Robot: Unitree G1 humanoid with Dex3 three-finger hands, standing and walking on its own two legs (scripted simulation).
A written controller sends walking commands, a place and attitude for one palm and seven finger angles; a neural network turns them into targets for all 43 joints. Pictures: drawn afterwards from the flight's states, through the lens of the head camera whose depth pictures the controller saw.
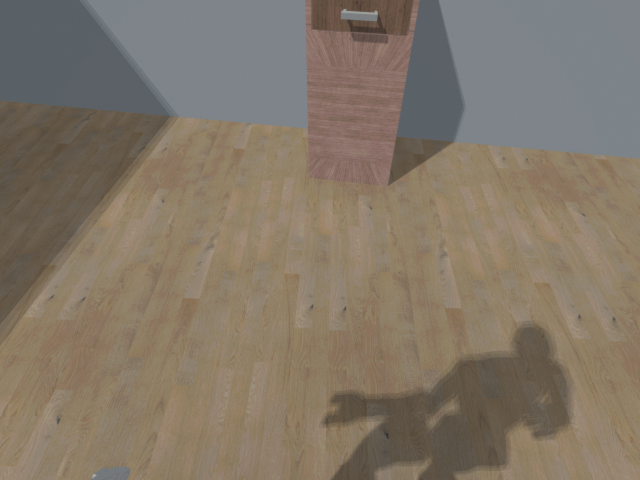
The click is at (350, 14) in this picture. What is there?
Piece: drawer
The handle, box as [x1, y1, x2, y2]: [341, 9, 377, 20]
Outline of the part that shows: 341,12 341,18 376,20 377,11 373,13 346,11 346,9 344,9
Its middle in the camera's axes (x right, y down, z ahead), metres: +0.14 -0.80 +1.37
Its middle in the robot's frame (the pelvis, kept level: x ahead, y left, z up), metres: +1.57 -0.06 +0.01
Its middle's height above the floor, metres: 0.78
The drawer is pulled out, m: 0.00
